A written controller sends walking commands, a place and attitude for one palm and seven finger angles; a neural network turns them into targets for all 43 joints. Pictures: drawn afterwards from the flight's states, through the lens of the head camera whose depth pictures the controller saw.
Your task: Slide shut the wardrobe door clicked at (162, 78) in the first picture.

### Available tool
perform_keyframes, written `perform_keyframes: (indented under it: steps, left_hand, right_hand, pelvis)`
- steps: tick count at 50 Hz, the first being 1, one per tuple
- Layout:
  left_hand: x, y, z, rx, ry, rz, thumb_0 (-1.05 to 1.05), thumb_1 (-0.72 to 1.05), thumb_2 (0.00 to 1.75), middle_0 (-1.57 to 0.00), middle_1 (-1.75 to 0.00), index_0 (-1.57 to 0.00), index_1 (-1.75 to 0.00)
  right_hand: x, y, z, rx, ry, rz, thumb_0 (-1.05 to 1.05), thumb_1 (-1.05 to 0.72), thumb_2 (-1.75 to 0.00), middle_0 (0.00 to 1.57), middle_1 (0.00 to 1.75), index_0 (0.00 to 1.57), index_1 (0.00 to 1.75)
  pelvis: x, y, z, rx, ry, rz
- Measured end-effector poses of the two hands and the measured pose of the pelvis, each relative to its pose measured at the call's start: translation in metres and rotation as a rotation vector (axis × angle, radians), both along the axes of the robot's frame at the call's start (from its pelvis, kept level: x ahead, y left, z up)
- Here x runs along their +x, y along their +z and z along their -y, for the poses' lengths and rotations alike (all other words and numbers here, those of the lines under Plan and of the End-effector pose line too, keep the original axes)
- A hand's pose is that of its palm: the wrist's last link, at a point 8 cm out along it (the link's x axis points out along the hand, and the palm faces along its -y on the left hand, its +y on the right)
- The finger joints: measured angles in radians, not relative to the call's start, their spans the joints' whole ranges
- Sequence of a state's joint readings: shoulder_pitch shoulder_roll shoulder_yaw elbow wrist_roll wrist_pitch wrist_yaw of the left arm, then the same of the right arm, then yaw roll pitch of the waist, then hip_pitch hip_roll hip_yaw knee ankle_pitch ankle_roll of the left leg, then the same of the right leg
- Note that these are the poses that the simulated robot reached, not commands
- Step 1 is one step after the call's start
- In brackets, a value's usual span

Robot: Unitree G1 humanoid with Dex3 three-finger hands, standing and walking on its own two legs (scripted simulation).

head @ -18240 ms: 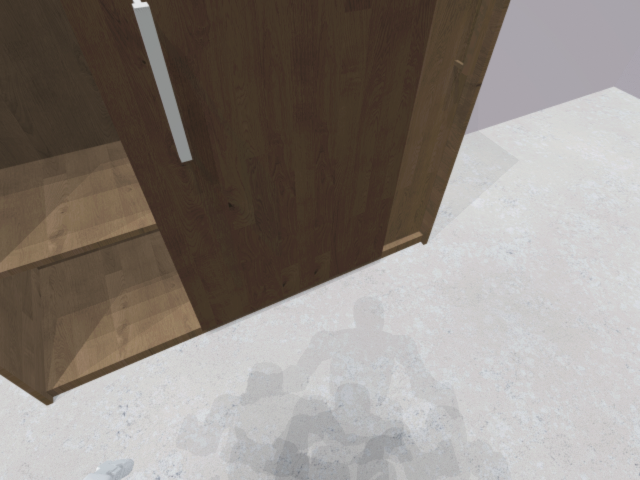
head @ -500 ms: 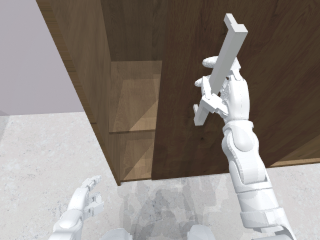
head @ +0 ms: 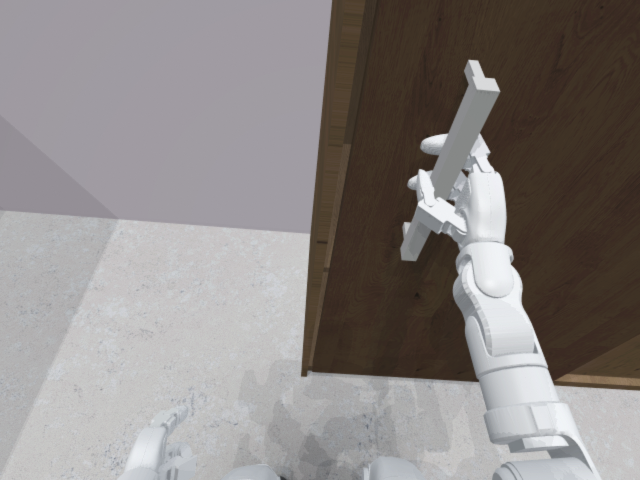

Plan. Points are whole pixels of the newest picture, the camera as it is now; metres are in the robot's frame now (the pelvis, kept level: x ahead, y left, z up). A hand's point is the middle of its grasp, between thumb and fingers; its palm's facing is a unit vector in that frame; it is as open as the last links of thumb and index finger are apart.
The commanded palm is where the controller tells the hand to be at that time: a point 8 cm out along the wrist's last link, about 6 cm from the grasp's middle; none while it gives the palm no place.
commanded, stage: step sideways, sliding the door along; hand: right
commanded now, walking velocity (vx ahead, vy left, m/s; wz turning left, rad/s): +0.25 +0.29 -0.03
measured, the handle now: (435, 177) +0.44 -0.12 +0.14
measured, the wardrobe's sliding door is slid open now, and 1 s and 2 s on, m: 0.01 0.00 0.00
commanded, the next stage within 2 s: stop walking and hold the door there in 0.78 s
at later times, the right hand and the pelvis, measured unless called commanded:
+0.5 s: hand (401, 191) +0.40 -0.07 +0.15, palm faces +0.44 +0.90 -0.06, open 6.5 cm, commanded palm +0.37 -0.04 +0.15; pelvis +0.01 +0.17 -0.01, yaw -5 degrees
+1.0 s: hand (406, 195) +0.40 -0.08 +0.14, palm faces +0.59 +0.77 -0.26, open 7.0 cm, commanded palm +0.36 -0.09 +0.14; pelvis +0.11 +0.25 +0.00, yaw -5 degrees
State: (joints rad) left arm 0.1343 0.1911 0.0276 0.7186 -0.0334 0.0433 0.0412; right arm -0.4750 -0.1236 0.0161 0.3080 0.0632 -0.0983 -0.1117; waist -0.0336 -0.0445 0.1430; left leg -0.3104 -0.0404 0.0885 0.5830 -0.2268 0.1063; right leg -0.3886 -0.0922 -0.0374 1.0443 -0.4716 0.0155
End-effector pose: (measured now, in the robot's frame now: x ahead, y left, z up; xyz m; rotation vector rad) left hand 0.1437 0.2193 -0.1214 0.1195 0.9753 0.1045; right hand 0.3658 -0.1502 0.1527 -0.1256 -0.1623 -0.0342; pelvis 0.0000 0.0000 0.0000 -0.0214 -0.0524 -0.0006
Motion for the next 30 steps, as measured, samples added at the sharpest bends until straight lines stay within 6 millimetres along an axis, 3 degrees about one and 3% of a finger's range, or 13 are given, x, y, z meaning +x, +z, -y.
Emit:
perform_keyframes:
  steps: [2,7,13,17,21,30]
  left_hand:
    - [-0.007,0.008,-0.015,0.021,0.008,-0.002,0.01,0.91,0.9,-0.2,-0.3,-0.2,-0.3]
    - [-0.015,0.019,-0.053,0.068,0.026,0.033,0.01,0.91,0.9,-0.2,-0.3,-0.2,-0.3]
    - [-0.012,0.023,-0.083,0.062,-0.076,-0.021,0.01,0.91,0.9,-0.2,-0.3,-0.2,-0.3]
    - [0.004,0.017,-0.1,0.015,-0.141,-0.01,0.01,0.91,0.9,-0.2,-0.3,-0.2,-0.3]
    - [0.031,0.003,-0.123,-0.033,-0.166,0.045,0.01,0.91,0.9,-0.2,-0.3,-0.2,-0.3]
    - [0.075,0.013,-0.188,0.029,-0.141,0.062,0.01,0.91,0.9,-0.2,-0.3,-0.2,-0.3]
  right_hand:
    - [0.0,0.0,-0.012,0.012,0.0,-0.008,0.01,-0.72,-0.8,0.46,1.4,0.27,1.4]
    - [-0.001,-0.002,-0.016,0.046,-0.051,0.007,0.02,-0.74,-0.82,0.46,1.4,0.25,1.4]
    - [-0.005,0.002,-0.024,0.057,-0.159,-0.053,0.02,-0.77,-0.83,0.38,1.4,0.22,1.4]
    - [-0.006,0.002,-0.031,0.066,-0.243,-0.058,0.02,-0.78,-0.85,0.34,1.4,0.18,1.4]
    - [-0.006,0.001,-0.036,0.057,-0.348,-0.022,0.02,-0.75,-0.85,0.38,1.4,0.16,1.4]
    - [-0.006,0.0,-0.043,0.079,-0.464,0.001,0.03,-0.73,-0.86,0.43,1.4,0.12,1.4]
  pelvis:
    - [0.0,0.005,-0.011,-0.015,0.006,-0.016]
    - [-0.004,0.001,-0.038,-0.025,0.019,-0.012]
    - [-0.011,0.011,-0.081,0.035,-0.017,0.002]
    - [-0.007,0.007,-0.117,0.063,-0.014,0.009]
    - [0.001,-0.011,-0.157,0.078,-0.044,0.031]
    - [0.028,-0.009,-0.202,0.045,-0.071,0.034]
